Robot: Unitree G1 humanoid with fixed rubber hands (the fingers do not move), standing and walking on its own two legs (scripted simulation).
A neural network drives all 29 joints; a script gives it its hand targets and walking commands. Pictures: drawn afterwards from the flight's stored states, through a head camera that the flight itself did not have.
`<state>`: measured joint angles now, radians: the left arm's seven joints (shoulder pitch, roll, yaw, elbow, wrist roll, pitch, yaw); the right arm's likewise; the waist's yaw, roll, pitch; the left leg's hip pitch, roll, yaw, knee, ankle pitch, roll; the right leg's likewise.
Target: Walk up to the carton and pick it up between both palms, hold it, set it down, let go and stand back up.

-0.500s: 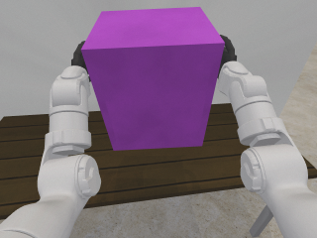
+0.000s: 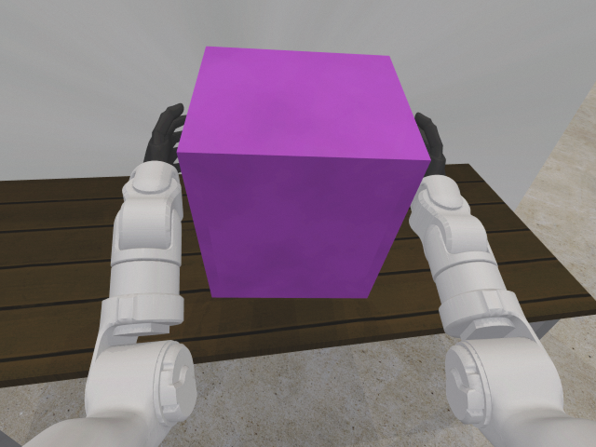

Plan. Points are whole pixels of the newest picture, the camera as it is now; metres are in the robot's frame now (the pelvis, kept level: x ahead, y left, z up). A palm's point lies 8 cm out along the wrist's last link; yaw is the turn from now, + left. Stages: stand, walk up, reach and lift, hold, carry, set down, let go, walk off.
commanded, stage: set down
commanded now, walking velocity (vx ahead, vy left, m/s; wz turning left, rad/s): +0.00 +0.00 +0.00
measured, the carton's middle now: (294, 184) +0.42 -0.02 +0.16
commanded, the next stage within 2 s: none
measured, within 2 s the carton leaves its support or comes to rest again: neither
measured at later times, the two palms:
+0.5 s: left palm (175, 186) +0.40 +0.14 +0.18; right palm (423, 193) +0.37 -0.20 +0.18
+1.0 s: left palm (190, 200) +0.41 +0.12 +0.15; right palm (423, 205) +0.38 -0.21 +0.15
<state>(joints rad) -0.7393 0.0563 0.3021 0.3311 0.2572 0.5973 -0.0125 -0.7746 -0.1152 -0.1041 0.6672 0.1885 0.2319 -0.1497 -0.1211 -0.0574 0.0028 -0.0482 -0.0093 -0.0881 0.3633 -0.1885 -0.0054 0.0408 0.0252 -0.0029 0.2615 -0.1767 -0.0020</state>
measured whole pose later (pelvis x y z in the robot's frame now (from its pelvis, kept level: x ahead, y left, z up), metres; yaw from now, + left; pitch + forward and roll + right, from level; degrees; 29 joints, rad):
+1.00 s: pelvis +0.00 -0.01 +0.00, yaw -2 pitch -4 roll +0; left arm -0.76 0.02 0.36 0.68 0.27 0.33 0.03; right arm -0.78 -0.05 -0.35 0.91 -0.09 0.02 -0.04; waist -0.07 -0.05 0.00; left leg -0.08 0.01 -0.03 0.30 -0.15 -0.02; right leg -0.04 0.02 -0.02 0.28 -0.17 -0.01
